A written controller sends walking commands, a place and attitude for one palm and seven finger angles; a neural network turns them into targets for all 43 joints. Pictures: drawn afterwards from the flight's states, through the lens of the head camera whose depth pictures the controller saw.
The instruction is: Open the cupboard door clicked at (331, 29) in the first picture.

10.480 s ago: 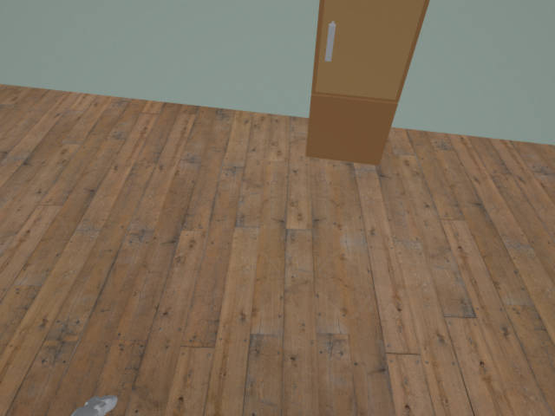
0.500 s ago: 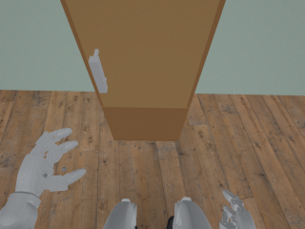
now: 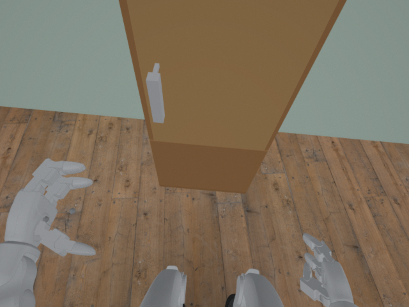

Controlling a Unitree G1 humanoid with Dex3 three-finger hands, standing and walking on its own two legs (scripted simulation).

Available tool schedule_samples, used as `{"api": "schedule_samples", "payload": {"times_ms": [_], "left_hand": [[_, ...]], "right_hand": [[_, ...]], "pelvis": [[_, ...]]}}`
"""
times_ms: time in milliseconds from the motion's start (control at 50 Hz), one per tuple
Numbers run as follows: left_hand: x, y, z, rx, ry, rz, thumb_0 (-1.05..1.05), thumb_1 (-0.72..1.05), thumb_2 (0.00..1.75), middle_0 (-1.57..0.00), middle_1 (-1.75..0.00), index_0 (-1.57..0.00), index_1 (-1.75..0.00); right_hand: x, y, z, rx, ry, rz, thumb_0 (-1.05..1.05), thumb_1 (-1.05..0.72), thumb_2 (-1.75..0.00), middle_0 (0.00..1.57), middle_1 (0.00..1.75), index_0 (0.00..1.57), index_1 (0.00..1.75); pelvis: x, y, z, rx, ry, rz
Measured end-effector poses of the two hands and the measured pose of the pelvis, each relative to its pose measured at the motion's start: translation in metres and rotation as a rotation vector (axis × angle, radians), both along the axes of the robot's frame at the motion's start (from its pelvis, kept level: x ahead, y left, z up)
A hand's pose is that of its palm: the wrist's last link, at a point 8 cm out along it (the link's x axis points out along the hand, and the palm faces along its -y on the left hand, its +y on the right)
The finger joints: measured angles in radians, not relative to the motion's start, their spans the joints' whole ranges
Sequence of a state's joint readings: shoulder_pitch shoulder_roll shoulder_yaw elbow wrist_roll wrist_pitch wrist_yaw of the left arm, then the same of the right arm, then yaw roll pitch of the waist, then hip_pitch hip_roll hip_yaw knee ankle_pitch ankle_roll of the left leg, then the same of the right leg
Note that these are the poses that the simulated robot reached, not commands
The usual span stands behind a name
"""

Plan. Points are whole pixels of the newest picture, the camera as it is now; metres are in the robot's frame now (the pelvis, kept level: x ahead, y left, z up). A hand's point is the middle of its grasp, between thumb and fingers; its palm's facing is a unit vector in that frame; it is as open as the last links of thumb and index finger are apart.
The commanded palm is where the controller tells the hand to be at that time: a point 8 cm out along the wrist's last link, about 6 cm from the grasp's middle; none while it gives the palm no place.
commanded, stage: raise the hand with hooked fingers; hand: left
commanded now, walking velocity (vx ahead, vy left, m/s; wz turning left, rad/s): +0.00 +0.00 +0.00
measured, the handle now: (157, 93) +0.58 +0.17 +0.01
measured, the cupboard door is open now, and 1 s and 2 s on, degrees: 0 0 0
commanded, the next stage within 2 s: move the hooked fingers beside the handle in 0.76 s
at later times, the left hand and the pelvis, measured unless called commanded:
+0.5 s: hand (79, 196) +0.29 +0.25 +0.03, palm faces -0.04 -1.00 -0.07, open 14.0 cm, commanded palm +0.27 +0.30 +0.04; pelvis +0.00 -0.01 +0.00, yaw -1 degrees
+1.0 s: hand (83, 191) +0.30 +0.25 +0.03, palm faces -0.01 -1.00 -0.05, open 14.0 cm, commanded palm +0.29 +0.29 +0.03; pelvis +0.00 -0.02 -0.01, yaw +0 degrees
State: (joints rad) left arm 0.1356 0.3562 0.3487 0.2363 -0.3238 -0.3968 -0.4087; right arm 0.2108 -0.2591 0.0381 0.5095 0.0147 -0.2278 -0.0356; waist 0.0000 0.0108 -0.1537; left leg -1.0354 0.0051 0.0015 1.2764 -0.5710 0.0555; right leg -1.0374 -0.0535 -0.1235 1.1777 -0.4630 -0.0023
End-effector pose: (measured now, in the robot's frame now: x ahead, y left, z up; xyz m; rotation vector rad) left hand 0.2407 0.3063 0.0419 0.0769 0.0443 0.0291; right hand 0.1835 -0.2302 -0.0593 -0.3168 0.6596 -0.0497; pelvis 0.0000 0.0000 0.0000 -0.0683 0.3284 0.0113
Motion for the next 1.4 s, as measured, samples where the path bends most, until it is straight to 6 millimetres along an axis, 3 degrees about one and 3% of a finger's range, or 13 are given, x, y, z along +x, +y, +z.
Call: {"api": "schedule_samples", "payload": {"times_ms": [120, 300, 480, 760, 940, 1200, 1400], "left_hand": [[0.010, 0.003, -0.006, -0.006, 0.033, -0.048, -0.01, -0.48, 0.31, -0.30, -1.18, -0.30, -1.19], [0.030, 0.016, -0.001, 0.002, 0.005, -0.033, -0.02, -0.50, 0.31, -0.30, -1.20, -0.30, -1.20], [0.032, 0.001, -0.003, -0.011, 0.029, -0.069, -0.02, -0.50, 0.30, -0.30, -1.20, -0.30, -1.20], [0.030, -0.006, -0.005, -0.011, 0.020, -0.060, -0.02, -0.50, 0.30, -0.30, -1.20, -0.30, -1.20], [0.032, 0.000, -0.004, -0.019, -0.006, -0.027, -0.02, -0.50, 0.30, -0.30, -1.20, -0.30, -1.20], [0.086, -0.014, -0.010, -0.032, -0.016, -0.076, -0.02, -0.50, 0.30, -0.30, -1.20, -0.30, -1.20], [0.107, -0.008, -0.009, -0.030, 0.003, -0.041, -0.02, -0.50, 0.30, -0.30, -1.20, -0.30, -1.20]], "right_hand": [[-0.003, 0.000, -0.009, 0.000, 0.039, -0.002, 0.01, -0.90, -0.90, 0.20, 0.30, 0.21, 0.30], [-0.024, -0.020, -0.017, -0.030, 0.111, -0.049, 0.01, -0.90, -0.90, 0.20, 0.30, 0.21, 0.30], [-0.037, -0.038, -0.014, -0.042, 0.130, -0.086, 0.01, -0.91, -0.90, 0.20, 0.30, 0.21, 0.30], [-0.026, -0.036, -0.016, -0.019, 0.099, -0.075, 0.01, -0.91, -0.90, 0.20, 0.30, 0.21, 0.30], [-0.021, -0.033, -0.017, -0.019, 0.089, -0.061, 0.01, -0.90, -0.90, 0.20, 0.30, 0.21, 0.30], [-0.038, -0.035, -0.025, -0.042, 0.151, -0.101, 0.01, -0.91, -0.90, 0.20, 0.30, 0.21, 0.30], [-0.065, -0.036, -0.030, -0.036, 0.254, -0.142, 0.01, -0.91, -0.90, 0.20, 0.30, 0.21, 0.30]], "pelvis": [[0.002, -0.001, -0.001, -0.003, 0.008, -0.002], [0.002, -0.006, -0.003, -0.001, 0.025, -0.008], [0.004, -0.011, -0.001, 0.007, 0.031, -0.018], [0.004, -0.018, -0.003, 0.011, 0.026, -0.016], [0.004, -0.017, -0.004, 0.009, 0.028, -0.013], [0.000, -0.012, -0.008, 0.008, 0.051, -0.021], [0.004, -0.008, -0.005, 0.010, 0.066, -0.029]]}}
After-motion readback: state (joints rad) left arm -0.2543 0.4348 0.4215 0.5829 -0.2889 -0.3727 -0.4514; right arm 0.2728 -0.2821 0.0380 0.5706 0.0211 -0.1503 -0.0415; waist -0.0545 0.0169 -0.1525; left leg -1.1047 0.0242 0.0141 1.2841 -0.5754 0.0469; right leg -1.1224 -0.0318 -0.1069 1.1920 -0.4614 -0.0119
